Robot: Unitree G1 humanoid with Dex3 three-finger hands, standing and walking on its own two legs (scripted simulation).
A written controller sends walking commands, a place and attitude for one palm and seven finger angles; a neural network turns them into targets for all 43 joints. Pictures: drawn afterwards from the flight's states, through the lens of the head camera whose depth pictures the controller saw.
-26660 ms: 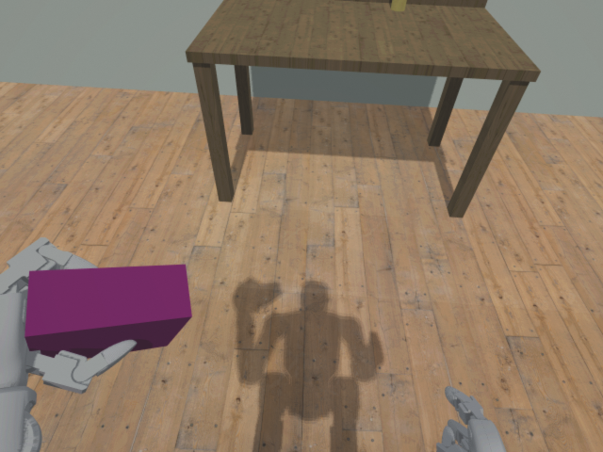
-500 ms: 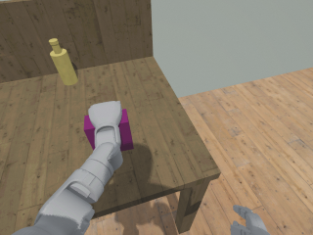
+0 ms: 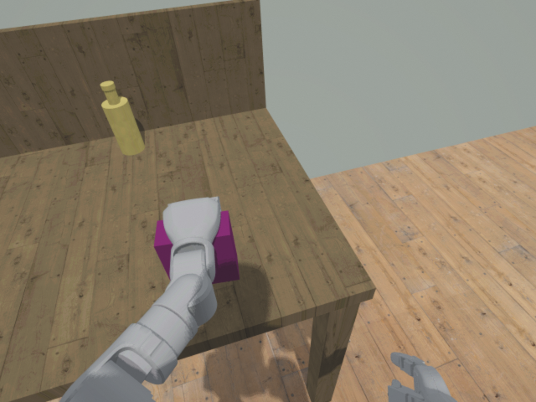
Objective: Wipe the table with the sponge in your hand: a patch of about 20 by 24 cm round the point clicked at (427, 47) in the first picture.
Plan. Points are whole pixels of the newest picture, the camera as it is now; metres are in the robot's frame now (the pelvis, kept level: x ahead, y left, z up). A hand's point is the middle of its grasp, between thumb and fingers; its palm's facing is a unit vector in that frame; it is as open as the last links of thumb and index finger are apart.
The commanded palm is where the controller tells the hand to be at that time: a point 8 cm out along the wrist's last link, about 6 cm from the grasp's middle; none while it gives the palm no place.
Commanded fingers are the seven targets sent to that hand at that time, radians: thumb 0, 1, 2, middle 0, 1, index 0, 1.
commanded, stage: wipe back along the third lane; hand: left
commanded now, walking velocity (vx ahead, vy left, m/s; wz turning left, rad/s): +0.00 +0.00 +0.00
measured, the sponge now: (202, 259) +0.36 +0.16 +0.00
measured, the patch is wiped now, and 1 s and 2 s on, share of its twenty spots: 0.95 0.95 0.95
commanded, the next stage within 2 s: slide back across to the middle lane in 0.68 s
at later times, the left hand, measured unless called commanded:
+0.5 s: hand (205, 261) +0.32 +0.14 +0.06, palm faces +0.03 -0.03 -1.00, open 9.8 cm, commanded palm +0.28 +0.13 +0.08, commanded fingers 0.00 0.10 1.30 -1.20 -1.60 -1.20 -1.60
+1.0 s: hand (200, 260) +0.32 +0.14 +0.06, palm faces +0.04 -0.10 -0.99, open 9.8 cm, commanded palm +0.27 +0.15 +0.10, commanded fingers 0.00 0.10 1.30 -1.20 -1.60 -1.20 -1.60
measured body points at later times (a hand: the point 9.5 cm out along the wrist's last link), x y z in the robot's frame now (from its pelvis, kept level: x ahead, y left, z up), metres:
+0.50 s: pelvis -0.01 -0.01 +0.00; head -0.05 -0.05 +0.45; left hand +0.31 +0.14 +0.11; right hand +0.21 -0.24 -0.09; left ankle -0.01 +0.13 -0.73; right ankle -0.03 -0.12 -0.73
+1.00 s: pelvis -0.01 -0.02 +0.00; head -0.04 -0.05 +0.45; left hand +0.31 +0.15 +0.11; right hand +0.20 -0.24 -0.09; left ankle -0.01 +0.13 -0.73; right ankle -0.03 -0.12 -0.73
